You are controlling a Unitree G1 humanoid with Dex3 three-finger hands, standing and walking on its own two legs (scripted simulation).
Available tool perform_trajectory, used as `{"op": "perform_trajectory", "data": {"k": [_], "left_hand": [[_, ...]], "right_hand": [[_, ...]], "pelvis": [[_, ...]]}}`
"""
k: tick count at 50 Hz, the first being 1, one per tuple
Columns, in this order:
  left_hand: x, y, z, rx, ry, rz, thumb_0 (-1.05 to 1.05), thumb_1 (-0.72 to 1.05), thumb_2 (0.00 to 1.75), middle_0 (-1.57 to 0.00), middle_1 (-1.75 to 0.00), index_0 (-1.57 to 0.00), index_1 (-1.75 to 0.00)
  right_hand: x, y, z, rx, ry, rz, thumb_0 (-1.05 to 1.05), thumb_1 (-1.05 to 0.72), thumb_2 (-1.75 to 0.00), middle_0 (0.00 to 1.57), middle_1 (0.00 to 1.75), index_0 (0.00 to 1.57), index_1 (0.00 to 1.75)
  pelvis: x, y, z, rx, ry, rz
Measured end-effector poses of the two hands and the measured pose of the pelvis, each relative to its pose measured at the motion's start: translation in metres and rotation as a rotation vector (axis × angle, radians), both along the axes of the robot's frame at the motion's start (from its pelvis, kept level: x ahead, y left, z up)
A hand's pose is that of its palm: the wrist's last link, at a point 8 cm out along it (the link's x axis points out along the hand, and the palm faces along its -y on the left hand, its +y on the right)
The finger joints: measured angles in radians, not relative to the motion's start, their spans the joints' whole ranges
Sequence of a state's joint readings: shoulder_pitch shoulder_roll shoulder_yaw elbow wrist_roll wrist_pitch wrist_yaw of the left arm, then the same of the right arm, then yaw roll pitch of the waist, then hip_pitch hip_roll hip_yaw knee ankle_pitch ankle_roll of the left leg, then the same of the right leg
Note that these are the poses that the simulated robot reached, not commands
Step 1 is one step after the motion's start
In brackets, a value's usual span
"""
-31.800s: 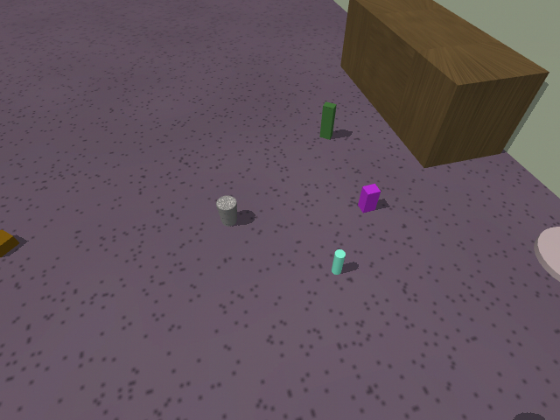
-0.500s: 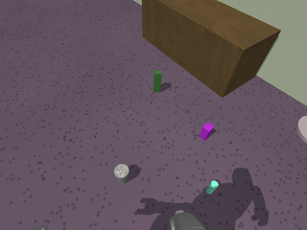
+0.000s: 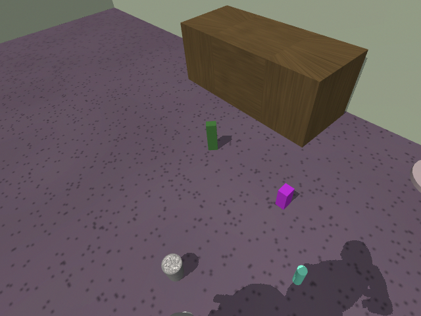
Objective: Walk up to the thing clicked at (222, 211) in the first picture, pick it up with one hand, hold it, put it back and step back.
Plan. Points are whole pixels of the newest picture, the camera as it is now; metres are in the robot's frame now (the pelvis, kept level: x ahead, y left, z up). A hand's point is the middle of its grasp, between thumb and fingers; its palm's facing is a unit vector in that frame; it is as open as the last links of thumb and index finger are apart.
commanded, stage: walk up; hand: left
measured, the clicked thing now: (174, 268) +0.48 +0.24 -0.71
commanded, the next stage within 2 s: none
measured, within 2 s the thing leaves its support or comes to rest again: neither
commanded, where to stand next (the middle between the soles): +0.09 +0.00 m, yaw +0 degrees
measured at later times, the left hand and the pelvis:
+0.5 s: hand out of the picture +0.03 +0.29 -0.15, palm faces -0.02 -0.91 -0.41, open 7.4 cm; pelvis +0.03 +0.00 -0.02, yaw +0 degrees
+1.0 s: hand out of the picture +0.09 +0.29 -0.16, palm faces +0.06 -0.93 -0.35, open 7.4 cm; pelvis +0.09 +0.02 -0.02, yaw +5 degrees
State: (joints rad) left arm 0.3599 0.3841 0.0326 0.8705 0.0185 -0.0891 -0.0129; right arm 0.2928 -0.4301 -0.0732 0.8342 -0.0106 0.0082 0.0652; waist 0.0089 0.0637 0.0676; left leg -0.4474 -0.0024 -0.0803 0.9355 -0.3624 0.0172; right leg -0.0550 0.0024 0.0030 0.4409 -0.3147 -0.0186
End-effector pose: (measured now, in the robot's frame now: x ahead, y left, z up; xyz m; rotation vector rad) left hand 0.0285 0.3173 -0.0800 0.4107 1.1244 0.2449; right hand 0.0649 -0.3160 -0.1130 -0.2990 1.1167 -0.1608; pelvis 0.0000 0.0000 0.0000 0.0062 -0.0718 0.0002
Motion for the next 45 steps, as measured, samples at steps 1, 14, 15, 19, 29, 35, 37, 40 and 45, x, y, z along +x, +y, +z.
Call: {"op": "perform_trajectory", "data": {"k": [1, 14, 15, 19, 29, 35, 37, 40, 45], "left_hand": [[0.002, 0.002, 0.001, 0.003, 0.005, -0.001, 0.00, 0.90, 0.89, -0.20, -0.30, -0.21, -0.30], [0.053, 0.019, -0.062, -0.091, 0.030, -0.004, 0.01, 0.90, 0.89, -0.20, -0.30, -0.20, -0.29], [0.052, 0.016, -0.062, -0.104, 0.036, -0.017, 0.01, 0.90, 0.89, -0.20, -0.30, -0.20, -0.29], [0.039, 0.012, -0.050, -0.124, 0.070, -0.017, 0.00, 0.90, 0.89, -0.20, -0.30, -0.21, -0.29], [-0.036, 0.010, -0.019, 0.023, 0.132, 0.124, 0.00, 0.90, 0.89, -0.20, -0.30, -0.21, -0.30], [-0.047, 0.000, 0.001, 0.020, 0.166, 0.165, 0.01, 0.90, 0.89, -0.20, -0.30, -0.21, -0.30], [-0.039, -0.001, 0.002, 0.012, 0.156, 0.163, 0.01, 0.90, 0.89, -0.20, -0.30, -0.21, -0.30], [-0.020, 0.002, -0.002, -0.006, 0.129, 0.160, 0.01, 0.90, 0.89, -0.20, -0.30, -0.21, -0.30], [0.014, 0.013, -0.027, -0.049, 0.104, 0.151, 0.01, 0.90, 0.89, -0.20, -0.30, -0.21, -0.30]], "right_hand": [[0.006, 0.002, 0.000, 0.000, -0.004, 0.004, 0.01, -0.91, -0.90, 0.20, 0.29, 0.20, 0.30], [0.045, 0.045, -0.010, -0.045, -0.021, 0.031, 0.01, -0.91, -0.90, 0.20, 0.29, 0.20, 0.30], [0.043, 0.045, -0.006, -0.044, -0.028, 0.022, 0.01, -0.91, -0.90, 0.20, 0.30, 0.21, 0.30], [0.038, 0.034, 0.012, -0.055, -0.045, 0.017, 0.01, -0.90, -0.90, 0.21, 0.30, 0.21, 0.30], [0.049, -0.018, -0.001, -0.076, -0.015, 0.005, 0.01, -0.91, -0.90, 0.20, 0.29, 0.20, 0.30], [0.061, -0.011, 0.001, -0.020, 0.011, 0.038, 0.01, -0.91, -0.90, 0.20, 0.29, 0.20, 0.30], [0.062, -0.007, -0.001, -0.011, 0.044, 0.055, 0.01, -0.91, -0.90, 0.20, 0.29, 0.20, 0.30], [0.067, 0.003, -0.004, -0.009, 0.099, 0.091, 0.01, -0.91, -0.90, 0.20, 0.29, 0.20, 0.30], [0.096, 0.026, -0.008, -0.032, 0.108, 0.135, 0.01, -0.91, -0.90, 0.20, 0.29, 0.20, 0.30]], "pelvis": [[0.002, 0.002, 0.000, 0.001, -0.002, 0.002], [0.015, 0.025, -0.029, 0.011, -0.016, 0.016], [0.017, 0.024, -0.026, 0.010, -0.015, 0.006], [0.024, 0.018, -0.014, -0.003, -0.001, -0.011], [0.030, -0.009, -0.014, 0.002, -0.002, 0.006], [0.043, -0.008, 0.001, 0.004, 0.011, 0.027], [0.048, -0.007, 0.003, 0.002, 0.017, 0.042], [0.057, -0.003, 0.001, -0.007, 0.021, 0.066], [0.076, 0.010, -0.011, -0.016, 0.029, 0.095]]}}
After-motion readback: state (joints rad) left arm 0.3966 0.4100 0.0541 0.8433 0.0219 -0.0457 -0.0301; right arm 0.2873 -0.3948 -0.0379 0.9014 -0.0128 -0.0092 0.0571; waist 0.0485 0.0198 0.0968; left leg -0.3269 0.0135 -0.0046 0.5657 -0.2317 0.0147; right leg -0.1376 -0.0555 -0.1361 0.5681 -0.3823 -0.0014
